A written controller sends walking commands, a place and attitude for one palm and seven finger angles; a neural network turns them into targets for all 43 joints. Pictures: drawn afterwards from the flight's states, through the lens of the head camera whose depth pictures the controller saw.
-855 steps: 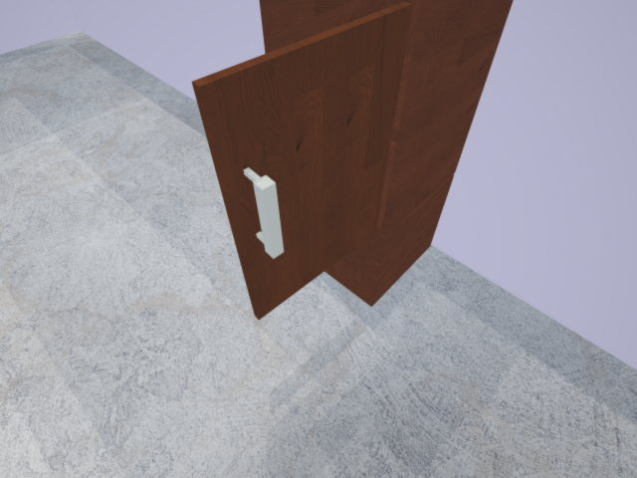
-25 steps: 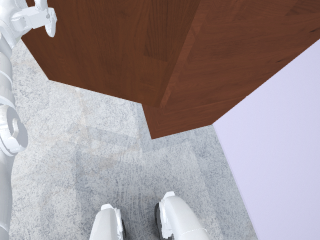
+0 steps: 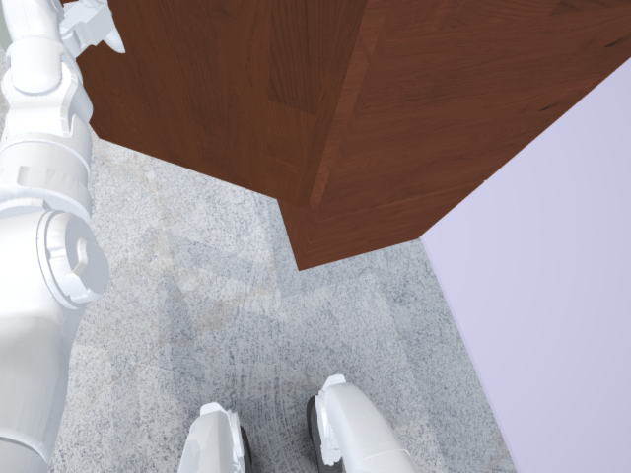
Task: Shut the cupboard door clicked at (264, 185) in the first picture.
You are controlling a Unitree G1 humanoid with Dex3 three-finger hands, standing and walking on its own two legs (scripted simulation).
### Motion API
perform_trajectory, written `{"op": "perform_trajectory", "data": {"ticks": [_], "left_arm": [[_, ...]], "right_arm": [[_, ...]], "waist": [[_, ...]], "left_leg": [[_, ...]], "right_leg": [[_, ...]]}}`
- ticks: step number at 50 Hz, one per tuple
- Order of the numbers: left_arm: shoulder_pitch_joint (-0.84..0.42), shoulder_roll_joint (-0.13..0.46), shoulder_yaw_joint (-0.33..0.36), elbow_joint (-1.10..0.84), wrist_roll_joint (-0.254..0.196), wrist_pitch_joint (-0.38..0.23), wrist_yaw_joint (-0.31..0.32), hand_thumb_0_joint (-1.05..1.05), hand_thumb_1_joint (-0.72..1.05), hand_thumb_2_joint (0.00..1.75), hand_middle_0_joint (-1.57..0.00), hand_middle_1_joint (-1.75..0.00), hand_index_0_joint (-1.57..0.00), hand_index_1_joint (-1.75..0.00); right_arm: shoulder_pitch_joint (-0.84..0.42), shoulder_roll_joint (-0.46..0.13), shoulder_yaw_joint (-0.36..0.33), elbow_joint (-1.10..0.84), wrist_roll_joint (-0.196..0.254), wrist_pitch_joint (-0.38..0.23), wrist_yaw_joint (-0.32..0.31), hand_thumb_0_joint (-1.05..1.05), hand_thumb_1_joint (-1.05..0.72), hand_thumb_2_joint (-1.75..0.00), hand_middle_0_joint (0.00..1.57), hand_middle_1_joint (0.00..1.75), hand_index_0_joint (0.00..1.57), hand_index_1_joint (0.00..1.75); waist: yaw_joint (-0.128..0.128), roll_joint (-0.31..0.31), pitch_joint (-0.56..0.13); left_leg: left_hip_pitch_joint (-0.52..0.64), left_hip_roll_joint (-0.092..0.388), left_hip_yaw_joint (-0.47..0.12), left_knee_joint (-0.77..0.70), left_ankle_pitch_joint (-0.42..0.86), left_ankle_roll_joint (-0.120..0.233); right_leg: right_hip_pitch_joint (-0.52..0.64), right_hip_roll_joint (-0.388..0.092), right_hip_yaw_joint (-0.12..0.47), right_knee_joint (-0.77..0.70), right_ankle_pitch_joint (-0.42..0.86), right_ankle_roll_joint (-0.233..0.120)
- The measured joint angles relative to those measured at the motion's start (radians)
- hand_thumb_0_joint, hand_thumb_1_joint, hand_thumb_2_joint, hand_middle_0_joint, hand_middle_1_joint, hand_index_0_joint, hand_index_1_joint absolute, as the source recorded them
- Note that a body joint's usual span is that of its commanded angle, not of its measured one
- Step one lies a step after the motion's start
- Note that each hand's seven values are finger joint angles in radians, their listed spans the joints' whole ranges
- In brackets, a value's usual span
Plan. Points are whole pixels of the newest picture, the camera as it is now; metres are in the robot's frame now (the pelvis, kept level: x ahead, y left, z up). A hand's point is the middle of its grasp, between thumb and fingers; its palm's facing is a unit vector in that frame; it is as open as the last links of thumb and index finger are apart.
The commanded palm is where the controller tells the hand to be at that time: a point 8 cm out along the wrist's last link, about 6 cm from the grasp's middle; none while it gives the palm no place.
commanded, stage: pull the fist back off the door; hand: left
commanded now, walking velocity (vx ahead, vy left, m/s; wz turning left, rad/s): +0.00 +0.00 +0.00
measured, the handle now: out of the picture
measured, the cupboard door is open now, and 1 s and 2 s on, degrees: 55 55 55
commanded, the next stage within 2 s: draw the hand back to the body in 0.62 s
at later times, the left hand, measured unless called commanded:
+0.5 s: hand (105, 88) +0.51 +0.13 +0.11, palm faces +0.04 -1.00 -0.02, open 3.1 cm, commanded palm +0.48 +0.16 +0.11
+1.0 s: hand (66, 126) +0.45 +0.14 +0.14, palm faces +0.06 -1.00 -0.03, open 3.1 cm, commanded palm +0.40 +0.20 +0.15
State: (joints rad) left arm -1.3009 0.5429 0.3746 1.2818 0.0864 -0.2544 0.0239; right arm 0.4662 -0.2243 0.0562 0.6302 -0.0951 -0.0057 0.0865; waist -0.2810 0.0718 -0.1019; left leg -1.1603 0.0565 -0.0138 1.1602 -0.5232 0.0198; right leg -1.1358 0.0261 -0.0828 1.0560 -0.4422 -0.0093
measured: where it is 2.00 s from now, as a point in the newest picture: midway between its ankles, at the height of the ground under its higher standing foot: (284, 469)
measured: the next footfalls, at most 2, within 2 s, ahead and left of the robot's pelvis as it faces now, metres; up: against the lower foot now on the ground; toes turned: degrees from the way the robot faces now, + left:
none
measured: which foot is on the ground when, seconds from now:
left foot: down 0.00-1.00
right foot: down 0.00-1.00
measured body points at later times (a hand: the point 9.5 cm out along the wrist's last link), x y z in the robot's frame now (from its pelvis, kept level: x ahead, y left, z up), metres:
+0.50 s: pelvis +0.01 +0.00 +0.03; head +0.12 +0.01 +0.47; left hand +0.50 +0.18 +0.11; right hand +0.01 -0.28 -0.08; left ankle -0.01 +0.10 -0.64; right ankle +0.02 -0.12 -0.64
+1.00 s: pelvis +0.00 -0.01 +0.05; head +0.08 -0.02 +0.49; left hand +0.44 +0.20 +0.14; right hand +0.02 -0.26 -0.08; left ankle -0.01 +0.10 -0.64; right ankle +0.02 -0.12 -0.64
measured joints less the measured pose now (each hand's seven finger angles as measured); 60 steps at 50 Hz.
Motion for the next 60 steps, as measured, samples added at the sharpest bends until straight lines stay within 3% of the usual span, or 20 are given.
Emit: {"op": "perform_trajectory", "data": {"ticks": [4, 10, 21, 30, 36, 41, 50, 60], "left_arm": [[0.062, -0.02, 0.033, 0.004, -0.025, -0.014, -0.04, 0.02, 0.91, 0.92, -1.3, -1.5, -1.3, -1.5], [0.18, -0.062, 0.048, -0.022, -0.055, -0.084, -0.043, 0.02, 0.9, 0.91, -1.3, -1.5, -1.3, -1.5], [0.379, -0.188, -0.05, -0.124, -0.127, -0.175, -0.061, 0.02, 0.9, 0.9, -1.3, -1.5, -1.3, -1.5], [0.434, -0.276, -0.122, -0.148, -0.131, -0.215, -0.03, 0.02, 0.9, 0.9, -1.3, -1.5, -1.3, -1.5], [0.374, -0.251, -0.104, -0.086, -0.116, -0.212, -0.011, 0.02, 0.89, 0.9, -1.3, -1.5, -1.31, -1.5], [0.365, -0.225, -0.08, -0.102, -0.125, -0.211, -0.038, 0.02, 0.9, 0.9, -1.3, -1.5, -1.3, -1.5], [0.697, -0.274, -0.094, -0.434, -0.22, -0.125, -0.106, 0.02, 0.9, 0.9, -1.3, -1.5, -1.3, -1.5], [0.938, -0.273, -0.154, -0.702, -0.285, -0.052, -0.171, 0.02, 0.9, 0.9, -1.3, -1.49, -1.3, -1.5]], "right_arm": [[0.022, 0.002, 0.0, 0.002, 0.013, 0.025, -0.006, 0.0, -0.9, -0.9, 0.2, 0.3, 0.21, 0.3], [0.053, -0.018, -0.02, -0.002, 0.025, 0.035, -0.012, 0.0, -0.9, -0.9, 0.2, 0.3, 0.21, 0.3], [0.003, -0.05, -0.069, 0.008, 0.046, 0.051, -0.025, 0.0, -0.9, -0.9, 0.2, 0.3, 0.21, 0.3], [-0.108, -0.049, -0.075, 0.012, 0.058, 0.046, -0.038, 0.0, -0.9, -0.9, 0.2, 0.3, 0.2, 0.3], [-0.154, -0.03, -0.051, 0.003, 0.059, 0.03, -0.049, 0.0, -0.9, -0.9, 0.2, 0.3, 0.2, 0.3], [-0.133, -0.022, -0.045, 0.0, 0.06, 0.03, -0.049, 0.0, -0.9, -0.9, 0.2, 0.3, 0.21, 0.3], [-0.036, -0.025, -0.056, -0.012, 0.108, 0.065, -0.067, 0.01, -0.9, -0.9, 0.2, 0.3, 0.21, 0.3], [-0.114, -0.045, -0.059, -0.013, 0.137, 0.009, -0.113, 0.01, -0.9, -0.9, 0.2, 0.3, 0.21, 0.3]], "waist": [[0.002, 0.003, 0.001], [0.025, 0.001, -0.009], [0.1, -0.028, -0.021], [0.134, -0.035, -0.026], [0.12, -0.036, -0.019], [0.12, -0.031, -0.023], [0.179, -0.016, -0.015], [0.225, -0.024, 0.006]], "left_leg": [[0.064, 0.005, 0.012, -0.051, 0.014, -0.002], [0.169, 0.008, 0.034, -0.123, 0.028, -0.004], [0.279, -0.01, 0.036, -0.174, 0.041, -0.005], [0.3, -0.025, 0.031, -0.155, 0.04, -0.002], [0.277, -0.03, 0.031, -0.138, 0.046, -0.001], [0.263, -0.028, 0.04, -0.134, 0.049, -0.003], [0.457, -0.016, 0.071, -0.273, 0.08, -0.003], [0.641, -0.026, 0.052, -0.392, 0.123, -0.007]], "right_leg": [[0.057, 0.007, 0.012, -0.046, 0.016, -0.002], [0.148, 0.011, 0.033, -0.105, 0.029, -0.003], [0.253, -0.004, 0.035, -0.135, 0.027, -0.002], [0.274, -0.02, 0.031, -0.106, 0.017, 0.001], [0.249, -0.026, 0.031, -0.081, 0.018, 0.0], [0.228, -0.024, 0.039, -0.073, 0.022, -0.001], [0.405, -0.006, 0.07, -0.201, 0.06, -0.001], [0.601, -0.013, 0.052, -0.326, 0.096, -0.003]]}}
